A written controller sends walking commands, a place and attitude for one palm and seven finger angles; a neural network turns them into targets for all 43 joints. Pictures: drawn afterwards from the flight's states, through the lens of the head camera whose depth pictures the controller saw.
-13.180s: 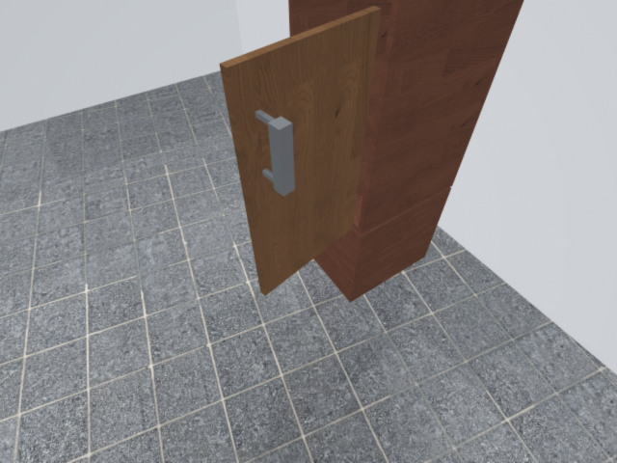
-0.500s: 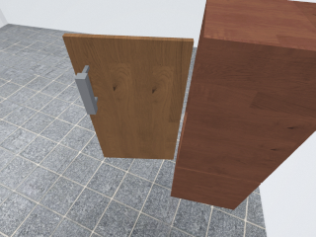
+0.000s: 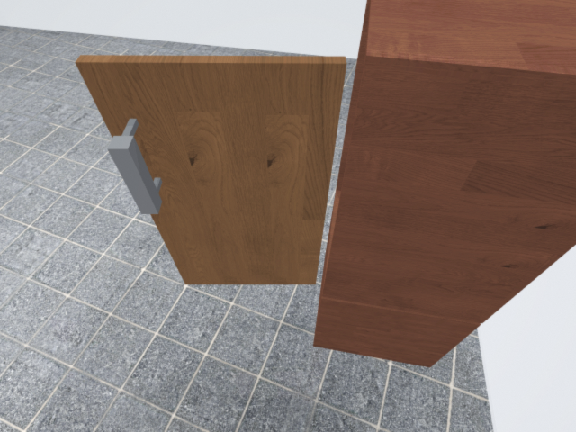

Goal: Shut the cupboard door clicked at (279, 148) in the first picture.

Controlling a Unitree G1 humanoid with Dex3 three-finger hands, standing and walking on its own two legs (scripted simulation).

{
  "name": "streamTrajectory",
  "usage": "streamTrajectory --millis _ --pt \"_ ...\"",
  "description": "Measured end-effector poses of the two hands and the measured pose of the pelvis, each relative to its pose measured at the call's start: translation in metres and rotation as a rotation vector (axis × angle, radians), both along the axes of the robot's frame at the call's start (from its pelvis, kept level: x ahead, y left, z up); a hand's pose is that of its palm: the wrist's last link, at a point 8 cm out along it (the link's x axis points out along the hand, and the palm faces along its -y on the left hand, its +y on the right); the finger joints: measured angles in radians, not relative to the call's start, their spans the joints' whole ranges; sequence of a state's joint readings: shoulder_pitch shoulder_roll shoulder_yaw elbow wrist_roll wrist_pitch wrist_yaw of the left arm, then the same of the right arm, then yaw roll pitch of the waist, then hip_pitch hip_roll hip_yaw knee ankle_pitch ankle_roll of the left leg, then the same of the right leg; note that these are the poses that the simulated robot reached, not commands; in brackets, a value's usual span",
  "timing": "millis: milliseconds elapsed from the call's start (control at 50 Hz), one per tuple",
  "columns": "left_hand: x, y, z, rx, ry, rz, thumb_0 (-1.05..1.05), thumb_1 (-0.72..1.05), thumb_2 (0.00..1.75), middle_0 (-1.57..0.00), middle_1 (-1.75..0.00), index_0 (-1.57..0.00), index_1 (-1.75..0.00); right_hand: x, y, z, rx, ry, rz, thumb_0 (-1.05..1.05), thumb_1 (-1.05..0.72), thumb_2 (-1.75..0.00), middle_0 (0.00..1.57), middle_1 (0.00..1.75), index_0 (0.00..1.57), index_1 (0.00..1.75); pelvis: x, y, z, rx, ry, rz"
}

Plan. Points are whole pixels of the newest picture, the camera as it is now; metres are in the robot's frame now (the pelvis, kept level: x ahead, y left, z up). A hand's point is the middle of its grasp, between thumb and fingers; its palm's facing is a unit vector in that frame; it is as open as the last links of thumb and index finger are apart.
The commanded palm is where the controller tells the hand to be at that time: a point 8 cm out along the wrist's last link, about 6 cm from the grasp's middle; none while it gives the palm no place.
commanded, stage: come to a stop and stand still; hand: left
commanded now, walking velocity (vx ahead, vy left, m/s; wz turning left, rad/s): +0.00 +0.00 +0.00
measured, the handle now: (142, 167) +0.45 +0.25 +0.10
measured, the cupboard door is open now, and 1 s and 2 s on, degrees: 100 100 100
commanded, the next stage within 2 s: look again from close up in 0.48 s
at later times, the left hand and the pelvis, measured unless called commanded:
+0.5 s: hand out of the picture -0.03 +0.20 -0.16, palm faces +0.00 -0.98 -0.22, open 7.3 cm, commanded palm none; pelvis -0.03 +0.02 +0.01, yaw +0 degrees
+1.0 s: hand out of the picture -0.01 +0.18 -0.17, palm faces +0.01 -0.98 -0.19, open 7.3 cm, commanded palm none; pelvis -0.01 +0.01 +0.01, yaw +0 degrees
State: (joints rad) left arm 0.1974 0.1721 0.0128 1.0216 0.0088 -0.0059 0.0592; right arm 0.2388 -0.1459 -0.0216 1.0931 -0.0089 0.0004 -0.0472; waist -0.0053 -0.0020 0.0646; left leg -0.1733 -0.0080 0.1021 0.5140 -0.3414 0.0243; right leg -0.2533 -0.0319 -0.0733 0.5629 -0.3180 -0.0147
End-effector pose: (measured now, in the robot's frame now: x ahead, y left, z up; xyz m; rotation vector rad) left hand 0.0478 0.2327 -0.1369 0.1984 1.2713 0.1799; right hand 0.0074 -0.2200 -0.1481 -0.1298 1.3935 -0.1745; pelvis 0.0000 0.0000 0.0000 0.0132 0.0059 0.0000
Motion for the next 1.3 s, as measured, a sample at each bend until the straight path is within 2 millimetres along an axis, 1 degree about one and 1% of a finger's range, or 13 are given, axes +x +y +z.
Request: streamTrajectory --millis 100,240,340,500,580,660,780,940,1180,1200,1220,1260,1300 --pt "-0.005 0.002 -0.001 -0.008 -0.045 -0.029 0.01 0.92 0.9 -0.2 -0.3 -0.21 -0.3 0.017 -0.011 0.005 -0.026 -0.13 0.013 0.02 -0.92 -0.89 0.2 0.3 0.2 0.3 -0.013 0.005 -0.004 -0.013 -0.014 0.007" --pt "-0.023 0.008 0.008 -0.018 -0.068 -0.03 0.01 0.91 0.9 -0.2 -0.3 -0.21 -0.3 0.019 0.001 0.011 -0.007 -0.208 0.07 0.01 -0.92 -0.9 0.19 0.3 0.19 0.3 -0.029 0.012 0.001 -0.013 -0.042 0.001" --pt "-0.048 0.012 0.01 -0.017 -0.019 -0.028 0.01 0.91 0.9 -0.2 -0.3 -0.21 -0.3 0.004 0.005 0.011 0.006 -0.184 0.072 0.01 -0.93 -0.89 0.2 0.3 0.2 0.3 -0.036 0.014 0.004 -0.008 -0.031 -0.004" --pt "-0.085 0.013 0.006 -0.026 0.096 0.0 0.01 0.91 0.9 -0.2 -0.3 -0.2 -0.3 -0.038 0.007 0.008 0.011 -0.047 0.059 0.01 -0.92 -0.89 0.2 0.3 0.2 0.3 -0.034 0.015 0.006 -0.007 -0.02 -0.005" --pt "-0.093 0.01 0.005 -0.037 0.137 0.009 0.01 0.91 0.9 -0.2 -0.3 -0.2 -0.3 -0.054 0.01 0.008 0.015 0.017 0.047 0.01 -0.92 -0.89 0.2 0.3 0.2 0.3 -0.03 0.015 0.007 -0.008 -0.02 -0.004" --pt "-0.093 0.005 0.003 -0.049 0.157 0.012 0.01 0.91 0.9 -0.2 -0.3 -0.2 -0.3 -0.062 0.014 0.008 0.022 0.057 0.036 0.01 -0.91 -0.89 0.2 0.3 0.2 0.3 -0.026 0.015 0.007 -0.008 -0.022 -0.004" --pt "-0.08 -0.004 -0.001 -0.068 0.147 0.009 0.01 0.91 0.9 -0.2 -0.3 -0.2 -0.3 -0.058 0.021 0.007 0.031 0.063 0.026 0.01 -0.91 -0.89 0.2 0.3 0.2 0.3 -0.02 0.015 0.007 -0.01 -0.025 -0.005" --pt "-0.063 -0.003 -0.002 -0.062 0.124 0.005 0.02 0.93 0.9 -0.2 -0.3 -0.21 -0.3 -0.035 0.027 0.006 0.037 0.02 0.024 0.01 -0.91 -0.89 0.2 0.3 0.2 0.3 -0.012 0.014 0.007 -0.012 -0.027 -0.008" --pt "-0.052 0.001 -0.002 -0.05 0.107 0.008 0.01 0.92 0.9 -0.2 -0.3 -0.2 -0.3 -0.018 0.018 0.008 0.011 0.004 0.031 0.01 -0.92 -0.89 0.2 0.3 0.2 0.3 -0.004 0.015 0.007 -0.017 -0.02 -0.005" --pt "-0.042 0.006 0.002 -0.05 0.05 0.066 0.01 0.92 0.9 -0.2 -0.3 -0.21 -0.3 -0.014 0.015 0.01 -0.011 -0.032 0.037 0.01 -0.92 -0.89 0.2 0.3 0.2 0.3 -0.006 0.014 0.005 -0.02 -0.02 -0.002" --pt "-0.022 0.012 0.014 -0.027 -0.075 0.085 0.02 0.92 0.9 -0.21 -0.3 -0.21 -0.3 -0.008 0.01 0.013 -0.039 -0.103 0.036 0.02 -0.92 -0.89 0.2 0.3 0.2 0.3 -0.008 0.014 0.003 -0.018 -0.018 0.003" --pt "0.021 0.017 0.053 0.014 -0.381 0.083 0.02 0.93 0.9 -0.21 -0.3 -0.21 -0.3 0.008 0.0 0.02 -0.068 -0.266 0.04 0.02 -0.92 -0.89 0.2 0.3 0.2 0.3 -0.008 0.012 -0.001 -0.002 -0.011 0.016" --pt "0.062 0.015 0.094 0.024 -0.658 0.064 0.02 0.93 0.9 -0.22 -0.32 -0.22 -0.32 0.029 -0.009 0.024 -0.07 -0.41 0.066 0.02 -0.92 -0.89 0.2 0.3 0.2 0.3 -0.009 0.011 -0.006 0.003 0.003 0.051"
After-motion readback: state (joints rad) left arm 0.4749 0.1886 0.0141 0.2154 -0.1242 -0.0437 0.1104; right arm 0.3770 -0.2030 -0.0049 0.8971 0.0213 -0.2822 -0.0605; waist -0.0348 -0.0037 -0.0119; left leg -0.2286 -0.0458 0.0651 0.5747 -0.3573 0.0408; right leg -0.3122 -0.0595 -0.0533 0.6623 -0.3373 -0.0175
